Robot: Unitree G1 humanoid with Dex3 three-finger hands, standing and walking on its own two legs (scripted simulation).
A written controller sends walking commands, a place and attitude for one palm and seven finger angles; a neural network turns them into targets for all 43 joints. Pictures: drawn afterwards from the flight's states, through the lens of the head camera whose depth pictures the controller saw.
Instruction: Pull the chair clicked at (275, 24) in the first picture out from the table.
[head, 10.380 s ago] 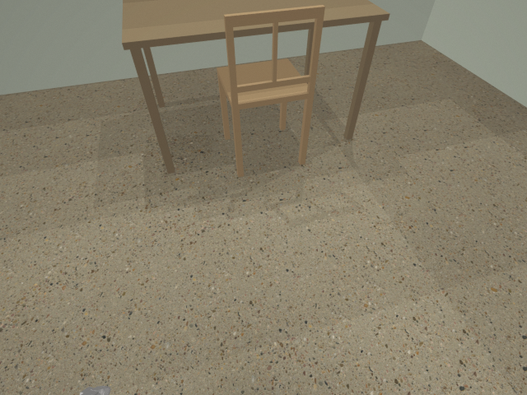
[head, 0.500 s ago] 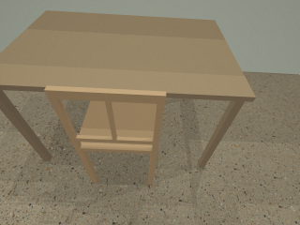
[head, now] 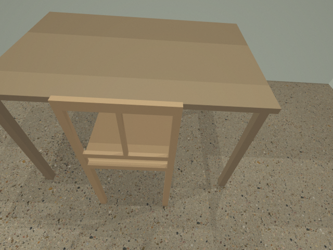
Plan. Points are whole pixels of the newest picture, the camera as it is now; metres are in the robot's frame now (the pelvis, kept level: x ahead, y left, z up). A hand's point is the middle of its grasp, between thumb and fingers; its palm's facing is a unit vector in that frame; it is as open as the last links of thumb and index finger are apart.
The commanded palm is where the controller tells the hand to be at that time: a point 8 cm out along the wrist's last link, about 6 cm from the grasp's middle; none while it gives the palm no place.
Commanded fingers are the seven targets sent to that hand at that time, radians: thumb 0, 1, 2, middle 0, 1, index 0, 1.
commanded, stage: shuffle to correct the standing spot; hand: left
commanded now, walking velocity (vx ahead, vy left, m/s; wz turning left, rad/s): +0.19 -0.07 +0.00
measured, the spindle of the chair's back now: (122, 135) +0.50 +0.19 -0.11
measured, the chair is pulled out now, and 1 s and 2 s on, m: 0.00 0.00 0.00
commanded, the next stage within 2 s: come to a stop and stand still in 0.18 s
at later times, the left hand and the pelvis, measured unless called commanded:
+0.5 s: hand out of the picture +0.04 +0.14 -0.18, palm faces +0.02 -0.98 -0.18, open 7.4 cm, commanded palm none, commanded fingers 0.00 0.90 0.90 -0.20 -0.30 -0.20 -0.30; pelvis +0.06 -0.02 -0.01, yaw -1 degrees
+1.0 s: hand out of the picture +0.07 +0.17 -0.17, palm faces +0.03 -0.98 -0.20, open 7.3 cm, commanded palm none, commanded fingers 0.00 0.90 0.90 -0.20 -0.30 -0.20 -0.30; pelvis +0.04 -0.01 +0.00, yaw +0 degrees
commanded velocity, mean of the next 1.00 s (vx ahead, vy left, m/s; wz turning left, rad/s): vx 0.01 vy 0.01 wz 0.00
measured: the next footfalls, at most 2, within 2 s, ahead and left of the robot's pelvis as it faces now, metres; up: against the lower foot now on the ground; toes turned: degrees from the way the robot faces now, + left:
right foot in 0.48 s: +0.07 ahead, -0.13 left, +0.00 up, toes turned -4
